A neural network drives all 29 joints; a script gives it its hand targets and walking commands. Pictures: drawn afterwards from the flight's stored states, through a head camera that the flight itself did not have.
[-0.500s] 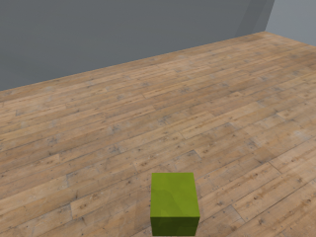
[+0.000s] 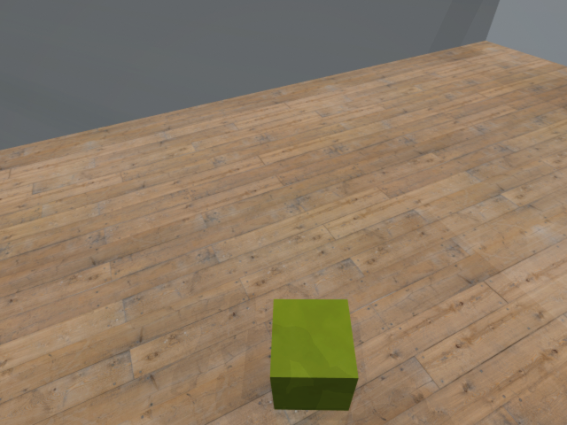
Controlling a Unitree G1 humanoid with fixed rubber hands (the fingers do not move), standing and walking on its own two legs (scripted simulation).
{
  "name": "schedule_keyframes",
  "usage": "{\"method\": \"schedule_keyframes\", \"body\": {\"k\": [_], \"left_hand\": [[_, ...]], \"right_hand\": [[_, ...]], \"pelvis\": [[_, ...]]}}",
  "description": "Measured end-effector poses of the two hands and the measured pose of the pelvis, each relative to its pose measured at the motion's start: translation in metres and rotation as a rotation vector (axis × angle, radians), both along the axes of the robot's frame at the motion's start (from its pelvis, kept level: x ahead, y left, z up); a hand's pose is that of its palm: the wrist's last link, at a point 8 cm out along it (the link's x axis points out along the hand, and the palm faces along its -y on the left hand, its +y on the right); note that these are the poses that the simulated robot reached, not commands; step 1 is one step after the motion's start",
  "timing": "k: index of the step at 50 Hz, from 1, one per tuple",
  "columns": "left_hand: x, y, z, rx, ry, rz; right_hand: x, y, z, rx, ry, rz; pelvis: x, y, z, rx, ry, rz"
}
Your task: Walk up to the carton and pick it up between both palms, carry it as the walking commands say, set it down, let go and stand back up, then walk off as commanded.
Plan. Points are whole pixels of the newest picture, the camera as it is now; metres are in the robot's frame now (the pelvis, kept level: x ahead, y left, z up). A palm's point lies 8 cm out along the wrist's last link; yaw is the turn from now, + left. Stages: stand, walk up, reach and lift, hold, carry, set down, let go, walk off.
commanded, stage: stand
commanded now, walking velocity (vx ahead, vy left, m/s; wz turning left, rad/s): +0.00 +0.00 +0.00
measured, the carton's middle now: (310, 354) +0.51 -0.06 -0.64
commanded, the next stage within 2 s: walk off in 0.30 s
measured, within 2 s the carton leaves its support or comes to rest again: rests again in 1.44 s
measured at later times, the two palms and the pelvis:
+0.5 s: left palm out of the picture +0.07 +0.30 -0.11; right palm out of the picture +0.07 -0.30 -0.12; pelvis +0.00 +0.00 +0.00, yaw +0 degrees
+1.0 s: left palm out of the picture +0.07 +0.33 -0.17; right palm out of the picture +0.13 -0.18 -0.15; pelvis +0.10 +0.07 -0.03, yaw +12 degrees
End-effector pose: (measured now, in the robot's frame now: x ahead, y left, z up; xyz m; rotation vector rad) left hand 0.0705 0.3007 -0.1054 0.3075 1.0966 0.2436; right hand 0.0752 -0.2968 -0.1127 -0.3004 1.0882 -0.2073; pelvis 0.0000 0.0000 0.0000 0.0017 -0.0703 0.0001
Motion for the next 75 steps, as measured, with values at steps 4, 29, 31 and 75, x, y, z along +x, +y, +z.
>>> {"method": "schedule_keyframes", "body": {"k": [4,29,31,75], "left_hand": [[0.000,0.001,0.001,0.002,0.004,0.005],[0.003,-0.006,-0.005,-0.016,0.061,0.022],[-0.001,-0.011,-0.011,-0.031,0.081,0.037],[0.163,0.032,-0.039,-0.153,0.077,0.574]], "right_hand": [[0.002,0.000,0.000,0.001,0.004,0.005],[-0.003,0.002,-0.006,0.005,0.081,-0.006],[-0.009,0.009,-0.011,0.016,0.119,0.000],[0.479,0.218,-0.025,0.070,0.059,0.482]], "pelvis": [[0.000,-0.001,0.000,0.001,0.002,0.002],[0.009,-0.003,0.002,-0.004,0.021,0.011],[0.013,-0.003,0.001,-0.010,0.028,0.026],[0.342,0.115,-0.016,-0.052,0.054,0.515]]}}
